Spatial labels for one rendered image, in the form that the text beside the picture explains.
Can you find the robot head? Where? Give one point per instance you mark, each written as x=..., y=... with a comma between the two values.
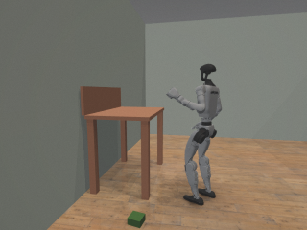
x=207, y=69

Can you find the robot right forearm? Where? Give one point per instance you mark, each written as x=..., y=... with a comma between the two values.
x=211, y=118

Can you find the sponge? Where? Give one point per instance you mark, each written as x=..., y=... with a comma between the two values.
x=136, y=219

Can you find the robot right hand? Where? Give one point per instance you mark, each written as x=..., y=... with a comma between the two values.
x=197, y=125

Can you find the robot left hand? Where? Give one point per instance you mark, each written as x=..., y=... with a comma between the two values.
x=172, y=93

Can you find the robot left forearm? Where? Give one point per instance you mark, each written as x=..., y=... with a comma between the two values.
x=189, y=104

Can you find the right robot upper arm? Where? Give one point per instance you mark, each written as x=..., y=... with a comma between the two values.
x=219, y=105

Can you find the table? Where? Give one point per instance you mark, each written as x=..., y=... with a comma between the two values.
x=104, y=103

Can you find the robot right thigh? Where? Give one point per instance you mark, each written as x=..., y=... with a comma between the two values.
x=202, y=149

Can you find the left robot upper arm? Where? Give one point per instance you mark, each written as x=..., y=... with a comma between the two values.
x=200, y=91

